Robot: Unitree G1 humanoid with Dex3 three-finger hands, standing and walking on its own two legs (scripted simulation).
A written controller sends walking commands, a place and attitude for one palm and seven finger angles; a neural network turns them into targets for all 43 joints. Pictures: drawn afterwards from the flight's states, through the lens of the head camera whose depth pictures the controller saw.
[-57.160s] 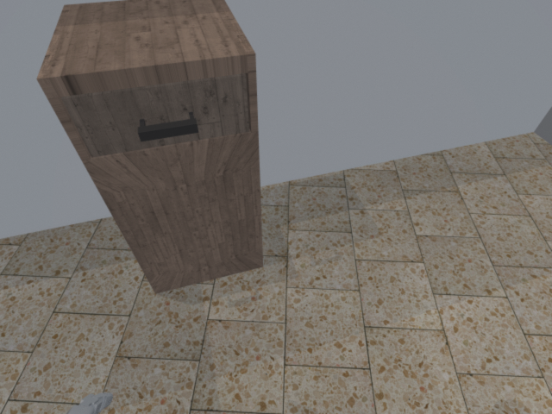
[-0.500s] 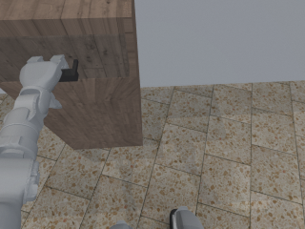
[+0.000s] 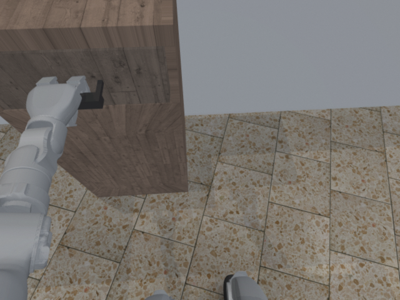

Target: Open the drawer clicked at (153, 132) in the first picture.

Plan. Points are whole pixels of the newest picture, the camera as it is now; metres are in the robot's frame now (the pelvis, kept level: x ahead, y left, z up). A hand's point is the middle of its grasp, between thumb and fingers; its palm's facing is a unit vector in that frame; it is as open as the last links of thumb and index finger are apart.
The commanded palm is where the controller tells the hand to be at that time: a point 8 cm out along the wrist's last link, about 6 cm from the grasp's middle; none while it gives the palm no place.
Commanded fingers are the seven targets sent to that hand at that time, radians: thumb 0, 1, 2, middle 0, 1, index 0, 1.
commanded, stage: pull the drawer open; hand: left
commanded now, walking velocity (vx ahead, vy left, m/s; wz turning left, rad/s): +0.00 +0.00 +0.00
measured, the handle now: (71, 93) +0.53 +0.25 +0.05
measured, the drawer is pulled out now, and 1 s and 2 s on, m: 0.00 0.03 0.15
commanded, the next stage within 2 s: none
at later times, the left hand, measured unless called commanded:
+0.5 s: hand (68, 127) +0.46 +0.26 +0.03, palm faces -0.02 -0.04 -1.00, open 5.7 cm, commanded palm +0.43 +0.26 +0.08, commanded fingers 0.00 0.90 0.90 -0.40 -1.35 -0.40 -1.35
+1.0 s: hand (66, 129) +0.45 +0.26 +0.03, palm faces -0.08 -0.02 -1.00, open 5.6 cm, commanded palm +0.42 +0.25 +0.08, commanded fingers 0.00 0.90 0.90 -0.40 -1.35 -0.40 -1.35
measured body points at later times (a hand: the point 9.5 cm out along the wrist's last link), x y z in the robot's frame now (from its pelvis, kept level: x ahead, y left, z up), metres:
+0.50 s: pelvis +0.02 +0.01 +0.01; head +0.13 -0.01 +0.45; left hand +0.46 +0.26 +0.08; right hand +0.07 -0.27 -0.12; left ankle -0.05 +0.11 -0.70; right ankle +0.04 -0.14 -0.70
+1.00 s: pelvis +0.00 -0.01 +0.00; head +0.11 -0.02 +0.44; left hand +0.45 +0.25 +0.09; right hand +0.03 -0.29 -0.13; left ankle -0.05 +0.11 -0.70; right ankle +0.04 -0.14 -0.70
